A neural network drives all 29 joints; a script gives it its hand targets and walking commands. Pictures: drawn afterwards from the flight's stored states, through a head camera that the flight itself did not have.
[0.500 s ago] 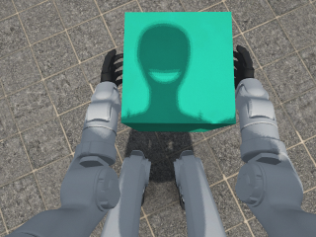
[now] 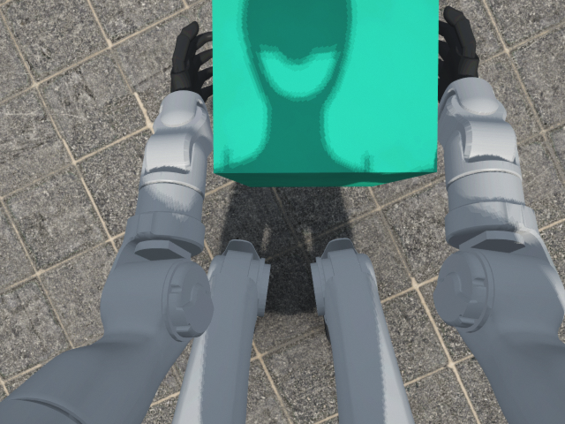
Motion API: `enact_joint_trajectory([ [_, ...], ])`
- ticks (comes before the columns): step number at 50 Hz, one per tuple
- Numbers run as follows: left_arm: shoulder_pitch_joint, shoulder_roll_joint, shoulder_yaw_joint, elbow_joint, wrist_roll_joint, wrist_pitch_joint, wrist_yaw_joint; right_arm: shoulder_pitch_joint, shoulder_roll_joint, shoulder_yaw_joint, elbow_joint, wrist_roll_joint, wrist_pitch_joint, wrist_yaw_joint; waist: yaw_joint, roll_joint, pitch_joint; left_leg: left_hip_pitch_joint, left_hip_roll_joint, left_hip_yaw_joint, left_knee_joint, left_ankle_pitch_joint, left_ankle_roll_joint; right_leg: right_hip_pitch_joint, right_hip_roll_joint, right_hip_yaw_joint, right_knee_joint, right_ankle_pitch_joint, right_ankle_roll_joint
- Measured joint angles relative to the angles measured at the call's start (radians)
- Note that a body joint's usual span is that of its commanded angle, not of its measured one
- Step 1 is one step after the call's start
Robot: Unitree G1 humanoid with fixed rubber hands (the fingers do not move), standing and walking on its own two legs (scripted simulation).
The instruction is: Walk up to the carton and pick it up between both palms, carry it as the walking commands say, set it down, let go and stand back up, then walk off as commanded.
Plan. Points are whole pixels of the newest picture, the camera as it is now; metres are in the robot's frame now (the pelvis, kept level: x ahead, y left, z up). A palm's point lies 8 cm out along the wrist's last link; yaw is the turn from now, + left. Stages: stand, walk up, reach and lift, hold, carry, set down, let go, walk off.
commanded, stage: set down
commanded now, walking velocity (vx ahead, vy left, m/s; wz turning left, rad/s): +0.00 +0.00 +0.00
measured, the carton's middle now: (315, 98) +0.51 -0.05 -0.19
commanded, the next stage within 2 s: none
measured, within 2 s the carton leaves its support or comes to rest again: neither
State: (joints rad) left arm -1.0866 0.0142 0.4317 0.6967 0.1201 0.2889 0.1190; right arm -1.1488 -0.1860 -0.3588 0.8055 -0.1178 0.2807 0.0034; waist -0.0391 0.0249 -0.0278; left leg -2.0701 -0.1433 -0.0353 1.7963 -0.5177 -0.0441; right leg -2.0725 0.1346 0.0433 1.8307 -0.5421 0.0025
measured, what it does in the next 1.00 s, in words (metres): lowers itself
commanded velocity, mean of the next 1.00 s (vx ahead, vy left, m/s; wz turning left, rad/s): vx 0.00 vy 0.00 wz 0.00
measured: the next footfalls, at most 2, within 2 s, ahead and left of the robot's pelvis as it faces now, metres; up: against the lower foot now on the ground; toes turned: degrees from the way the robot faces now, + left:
none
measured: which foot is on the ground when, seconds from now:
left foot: down 0.00-1.00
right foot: down 0.00-1.00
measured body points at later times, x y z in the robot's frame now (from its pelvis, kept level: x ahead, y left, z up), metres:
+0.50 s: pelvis +0.00 +0.00 -0.06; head +0.35 -0.04 +0.22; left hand +0.54 +0.11 -0.21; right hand +0.54 -0.21 -0.21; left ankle +0.10 +0.11 -0.44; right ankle +0.09 -0.10 -0.44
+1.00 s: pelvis +0.00 +0.00 -0.09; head +0.35 -0.04 +0.19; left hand +0.54 +0.11 -0.24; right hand +0.54 -0.22 -0.24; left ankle +0.10 +0.11 -0.44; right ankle +0.09 -0.10 -0.44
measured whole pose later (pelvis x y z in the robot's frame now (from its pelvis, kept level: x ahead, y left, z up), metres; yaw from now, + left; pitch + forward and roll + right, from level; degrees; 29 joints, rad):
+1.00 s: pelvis +0.00 +0.00 -0.09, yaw +0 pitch +39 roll +3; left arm -1.30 0.12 0.37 0.85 0.00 0.24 0.17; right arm -1.39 -0.31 -0.23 0.98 -0.01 0.24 -0.04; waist -0.04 0.03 0.23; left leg -2.22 -0.16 0.00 2.12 -0.59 -0.06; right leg -2.23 0.13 0.02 2.16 -0.61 -0.01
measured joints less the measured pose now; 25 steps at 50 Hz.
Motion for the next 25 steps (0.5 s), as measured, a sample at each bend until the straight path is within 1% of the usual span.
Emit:
enact_joint_trajectory([
  [25,-0.145,0.065,-0.017,0.054,-0.067,-0.026,0.026,-0.17,-0.079,0.079,0.077,0.061,-0.02,-0.032,-0.004,0.006,0.163,-0.139,-0.01,0.02,0.206,-0.046,-0.014,-0.145,0.005,-0.014,0.212,-0.041,-0.002],
])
